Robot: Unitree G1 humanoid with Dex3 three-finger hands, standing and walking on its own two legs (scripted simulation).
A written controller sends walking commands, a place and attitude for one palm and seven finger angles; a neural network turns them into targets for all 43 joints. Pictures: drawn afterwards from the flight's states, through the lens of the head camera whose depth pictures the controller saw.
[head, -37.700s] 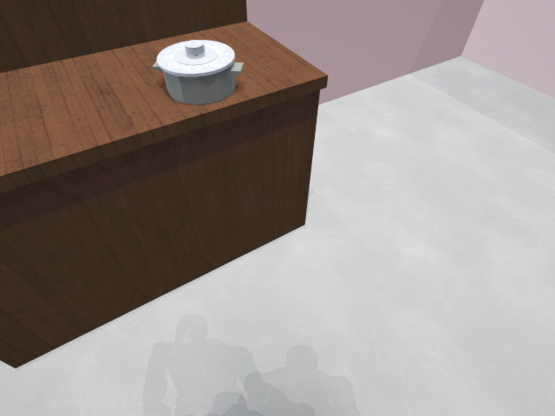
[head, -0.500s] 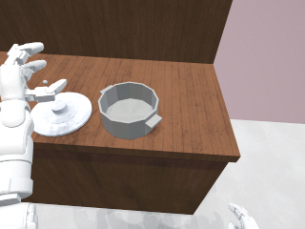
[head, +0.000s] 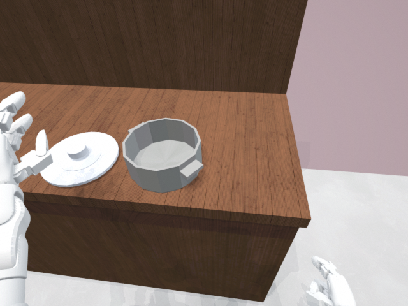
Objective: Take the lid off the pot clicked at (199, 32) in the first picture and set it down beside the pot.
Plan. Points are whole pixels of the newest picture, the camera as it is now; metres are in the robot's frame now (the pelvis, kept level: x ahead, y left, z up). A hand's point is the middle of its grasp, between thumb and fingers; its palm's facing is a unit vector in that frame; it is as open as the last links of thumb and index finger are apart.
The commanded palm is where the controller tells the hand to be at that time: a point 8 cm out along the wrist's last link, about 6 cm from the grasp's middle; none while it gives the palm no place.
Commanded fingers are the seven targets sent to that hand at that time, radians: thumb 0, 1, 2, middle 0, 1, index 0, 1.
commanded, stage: draw the hand back to the body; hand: left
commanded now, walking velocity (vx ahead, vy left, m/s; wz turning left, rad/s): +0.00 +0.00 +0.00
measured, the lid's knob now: (77, 150) +0.47 +0.40 +0.02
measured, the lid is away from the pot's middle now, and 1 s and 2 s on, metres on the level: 0.24 0.24 0.24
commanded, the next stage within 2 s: step back with the hand held close in 0.88 s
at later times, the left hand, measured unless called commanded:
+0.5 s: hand (22, 193) +0.21 +0.28 +0.20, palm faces +0.45 -0.84 -0.30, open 7.4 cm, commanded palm +0.15 +0.31 +0.21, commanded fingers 0.00 0.90 0.90 -0.20 -0.30 -0.20 -0.30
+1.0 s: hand out of the picture +0.15 +0.30 +0.20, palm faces +0.44 -0.83 -0.34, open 7.4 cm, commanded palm +0.10 +0.34 +0.21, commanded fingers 0.00 0.90 0.90 -0.20 -0.30 -0.20 -0.30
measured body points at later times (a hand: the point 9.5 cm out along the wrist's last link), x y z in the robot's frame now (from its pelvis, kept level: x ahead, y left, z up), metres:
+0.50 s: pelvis -0.01 +0.02 +0.00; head -0.03 +0.00 +0.45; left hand +0.18 +0.32 +0.21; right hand +0.19 -0.20 -0.08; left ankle +0.01 +0.13 -0.74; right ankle -0.04 -0.07 -0.74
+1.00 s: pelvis -0.03 +0.05 +0.00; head -0.06 +0.05 +0.45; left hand +0.12 +0.34 +0.22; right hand +0.18 -0.15 -0.07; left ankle +0.01 +0.13 -0.74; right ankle -0.04 -0.07 -0.74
